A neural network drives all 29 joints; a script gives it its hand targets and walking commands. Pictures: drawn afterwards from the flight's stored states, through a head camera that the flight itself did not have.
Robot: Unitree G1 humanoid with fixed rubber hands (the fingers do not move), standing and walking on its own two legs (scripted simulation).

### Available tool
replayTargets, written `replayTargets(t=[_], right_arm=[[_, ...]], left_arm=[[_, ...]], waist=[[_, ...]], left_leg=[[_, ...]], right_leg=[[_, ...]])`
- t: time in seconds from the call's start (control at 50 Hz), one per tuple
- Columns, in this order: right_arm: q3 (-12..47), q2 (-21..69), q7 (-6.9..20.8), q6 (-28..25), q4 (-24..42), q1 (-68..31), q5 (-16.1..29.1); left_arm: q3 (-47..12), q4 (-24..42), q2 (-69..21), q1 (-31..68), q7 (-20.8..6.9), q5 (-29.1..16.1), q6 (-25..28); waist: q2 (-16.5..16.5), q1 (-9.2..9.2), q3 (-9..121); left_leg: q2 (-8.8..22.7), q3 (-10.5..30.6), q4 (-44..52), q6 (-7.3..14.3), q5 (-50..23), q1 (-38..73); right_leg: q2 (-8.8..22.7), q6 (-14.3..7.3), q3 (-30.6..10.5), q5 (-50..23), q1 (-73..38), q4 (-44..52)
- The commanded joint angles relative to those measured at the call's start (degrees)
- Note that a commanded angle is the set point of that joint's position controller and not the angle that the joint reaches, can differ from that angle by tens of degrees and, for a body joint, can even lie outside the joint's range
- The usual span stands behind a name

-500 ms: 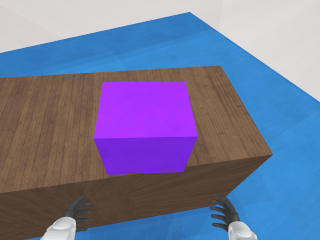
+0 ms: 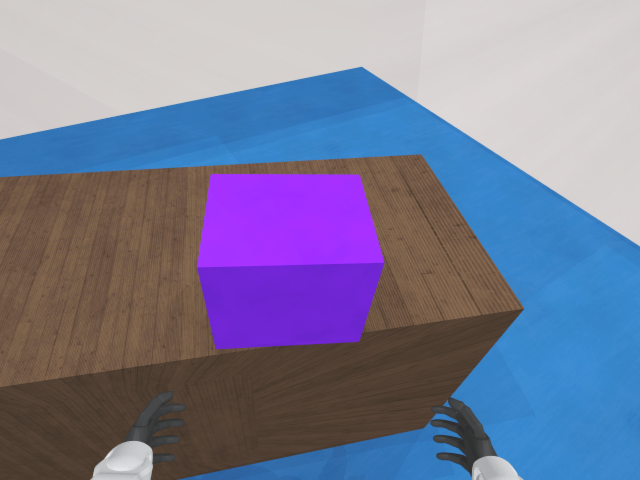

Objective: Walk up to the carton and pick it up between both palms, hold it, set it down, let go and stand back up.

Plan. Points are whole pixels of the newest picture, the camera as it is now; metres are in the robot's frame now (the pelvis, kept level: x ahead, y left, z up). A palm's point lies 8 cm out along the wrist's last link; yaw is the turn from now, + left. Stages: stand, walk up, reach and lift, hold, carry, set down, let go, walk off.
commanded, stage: let go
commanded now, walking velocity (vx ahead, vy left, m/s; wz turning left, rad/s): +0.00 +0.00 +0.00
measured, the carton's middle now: (288, 261) +0.43 +0.04 +0.00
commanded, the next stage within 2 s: stand in 0.42 s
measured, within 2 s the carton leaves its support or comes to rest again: neither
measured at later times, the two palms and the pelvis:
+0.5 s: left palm (146, 443) +0.19 +0.22 -0.10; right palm (454, 453) +0.18 -0.20 -0.10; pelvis +0.01 +0.01 +0.00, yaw +4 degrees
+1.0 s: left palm out of the picture +0.02 +0.20 -0.16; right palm out of the picture +0.12 -0.23 -0.15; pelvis +0.07 +0.00 -0.01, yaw +9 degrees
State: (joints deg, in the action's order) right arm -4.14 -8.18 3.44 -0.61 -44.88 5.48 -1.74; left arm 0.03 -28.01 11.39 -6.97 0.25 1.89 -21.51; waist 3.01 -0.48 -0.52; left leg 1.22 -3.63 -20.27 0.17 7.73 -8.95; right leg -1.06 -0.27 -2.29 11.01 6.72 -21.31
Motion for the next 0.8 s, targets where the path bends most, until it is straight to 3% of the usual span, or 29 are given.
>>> replayTargets(t=[0.0, 0.14, 0.32, 0.38, 0.4, 0.42, 0.44, 0.46, 0.48, 0.5, 0.52, 0.54, 0.56, 0.58, 0.6, 0.62, 0.64, 0.66, 0.68, 0.74, 0.78], right_arm=[[-2.55, -3.92, 0.3, -1.37, 4.21, -9.62, -1.67], [-4.59, -3.16, -0.55, -1.2, 3.39, -11.06, -4.02], [-3.73, -1.25, -1.23, 8.32, -5.16, -19.24, -2.34], [-5.45, -3.85, -1.03, 8.88, -1.96, -19.98, -1.96], [-6.29, -5.04, -0.87, 7.87, -0.22, -18.91, -2.11], [-1.16, -8.28, -3.43, 2.98, -5.91, 3.1, -1.01], [-2.1, -8.03, -5.09, 0.98, -8.78, 7.62, -0.51], [-2.84, -9.79, -5.21, 0.29, -9.85, 5.09, -0.52], [-2.95, -9.98, -5.11, -0.58, -9.75, 1.13, -0.21], [-2.06, -7.56, -4.67, -1.45, -7.87, 0.12, 0.15], [-1.77, -5.88, -4.21, -2.2, -6.86, -0.68, 0.53], [-1.62, -4.74, -3.88, -2.7, -7.35, 0.03, 0.78], [-1.54, -4.28, -3.41, -3.29, -8.27, 1.53, 0.8], [-1.51, -4.96, -3.07, -3.8, -9.06, 4.51, 0.84], [-1.46, -5.39, -2.98, -4.05, -10.12, 6.49, 1.02], [-1.75, -7.17, -3.28, -4.0, -11.68, 6.98, 0.78], [-1.96, -8.51, -3.54, -3.76, -12.35, 6.55, 0.68], [-2.02, -9.53, -3.75, -3.38, -12.49, 6.71, 0.65], [-1.83, -8.99, -3.83, -3.01, -12.88, 8.51, 0.86], [-1.03, -7.28, -4.23, -2.06, -15.1, 12.15, 0.65], [-0.55, -6.37, -4.58, -1.5, -15.53, 12.38, 0.65]], left_arm=[[1.84, 5.59, 4.73, 10.83, 1.15, 0.55, 0.44], [1.33, 5.04, 2.92, 12.52, 2.54, 0.03, -0.83], [3.66, -4.53, -0.51, 22.0, 1.6, 2.73, -12.54], [4.21, 0.72, -0.71, 22.99, 2.34, 2.75, -13.19], [4.36, 3.92, -0.35, 21.61, 2.8, 2.85, -12.12], [4.28, -10.12, 5.98, 1.81, 1.74, 1.87, 6.96], [6.25, -18.07, 7.65, -8.07, 1.07, 2.59, 15.36], [7.0, -21.0, 7.97, -11.17, 0.72, 3.34, 18.98], [6.57, -20.71, 6.66, -13.27, 0.79, 3.01, 21.18], [5.38, -20.18, 5.12, -10.83, 0.74, 2.62, 23.18], [4.53, -20.55, 3.97, -8.22, 0.73, 2.11, 24.73], [3.87, -20.4, 2.4, -4.35, 0.94, 1.42, 25.97], [3.51, -20.58, 1.36, -1.25, 1.32, 0.82, 26.82], [3.66, -21.0, 2.58, -0.61, 1.66, 0.32, 27.34], [3.87, -21.7, 4.14, 0.75, 1.71, -0.29, 27.69], [4.02, -22.8, 3.54, -0.83, 1.54, -0.65, 27.83], [4.01, -24.22, 3.2, -3.62, 1.38, -0.79, 27.72], [3.82, -25.64, 3.38, -6.89, 1.47, -0.71, 27.52], [3.66, -26.47, 4.01, -8.26, 1.82, -0.7, 27.35], [3.48, -29.34, 4.75, -12.72, 2.57, -0.6, 26.28], [2.98, -31.18, 4.06, -16.01, 2.81, -0.44, 25.45]], waist=[[-2.91, 0.19, -0.28], [-2.46, 1.07, 2.83], [-1.72, 1.97, 1.44], [-2.78, 1.88, 4.63], [-3.36, 1.8, 5.88], [-11.29, 0.0, -0.79], [-14.36, -1.1, -3.81], [-16.38, -2.9, -4.57], [-13.93, -5.08, -1.4], [-8.28, -4.7, 1.07], [-2.19, -3.72, 4.02], [-0.39, -1.58, 5.75], [-2.8, 0.54, 8.08], [-2.95, 2.11, 10.48], [1.06, 3.21, 11.43], [2.1, 2.31, 11.85], [2.16, 1.34, 12.08], [1.79, 0.87, 11.28], [1.99, 1.33, 10.85], [2.44, 1.29, 7.67], [2.35, 0.68, 4.4]], left_leg=[[0.62, 0.16, 3.09, -1.14, 8.34, 3.45], [0.91, 0.93, 1.69, -0.45, 8.2, 1.6], [1.56, 3.05, 2.54, -0.67, 9.48, -0.36], [1.77, 3.69, 2.92, -0.14, 9.12, -1.26], [1.98, 4.0, 3.5, 0.1, 8.5, -1.25], [5.8, 12.1, 7.15, 4.09, 14.9, -18.19], [8.49, 15.45, 13.16, 6.59, 31.05, -31.51], [9.6, 17.77, 16.41, 8.21, 36.47, -40.11], [8.6, 17.38, 13.27, 6.91, 30.74, -28.53], [6.08, 15.23, 7.84, 5.32, 22.81, -17.08], [3.42, 11.91, 0.39, 4.26, 9.67, -6.88], [3.25, 11.25, -3.26, 4.39, -0.39, -0.32], [3.74, 11.93, -4.15, 5.03, -6.93, 2.08], [3.59, 12.14, -5.78, 5.23, -13.6, 0.12], [3.03, 10.27, -5.6, 4.91, -16.56, -1.96], [3.17, 9.12, -6.62, 4.94, -19.23, 0.23], [3.35, 8.89, -7.51, 4.96, -20.84, 2.96], [3.13, 8.47, -9.5, 5.15, -21.6, 3.15], [2.52, 7.71, -10.17, 5.01, -19.98, 1.33], [2.02, 6.64, -10.39, 4.34, -16.44, -2.35], [2.04, 6.64, -10.43, 4.16, -15.89, -2.34]], right_leg=[[1.7, -1.07, 0.32, 11.38, 8.87, 5.68], [2.78, -1.77, -0.2, 10.32, 7.27, 3.74], [3.76, -2.36, 0.48, 9.23, 5.46, 3.46], [2.68, -2.26, 0.78, 3.98, 1.5, 0.71], [2.09, -2.21, 0.83, 0.99, -0.37, -0.27], [2.2, -0.53, 2.76, 5.03, 0.28, -4.33], [0.4, 0.65, 3.25, 11.08, -8.03, -12.58], [-0.72, 0.66, 3.52, 11.32, -15.39, -21.01], [2.55, -0.34, 2.35, 9.1, -11.74, -11.95], [4.78, -0.97, 1.49, 4.48, -5.93, -0.93], [7.14, -2.0, -2.22, 1.62, -0.84, 3.24], [7.82, -2.81, -4.0, -1.45, 2.45, 5.2], [7.9, -2.86, -3.77, -6.25, 0.48, 6.24], [8.98, -2.74, -3.58, -18.76, -5.68, 4.22], [8.83, -3.4, -2.34, -27.04, -8.12, 0.26], [7.85, -3.06, -1.09, -29.99, -7.73, -0.62], [7.26, -2.82, -0.53, -30.51, -6.21, 0.15], [7.76, -2.46, 0.25, -35.73, -6.6, 0.21], [8.48, -2.57, 0.94, -39.66, -8.49, -0.54], [9.13, -2.53, 2.35, -42.79, -10.22, -1.78], [8.9, -2.14, 3.27, -40.38, -7.82, -1.12]])
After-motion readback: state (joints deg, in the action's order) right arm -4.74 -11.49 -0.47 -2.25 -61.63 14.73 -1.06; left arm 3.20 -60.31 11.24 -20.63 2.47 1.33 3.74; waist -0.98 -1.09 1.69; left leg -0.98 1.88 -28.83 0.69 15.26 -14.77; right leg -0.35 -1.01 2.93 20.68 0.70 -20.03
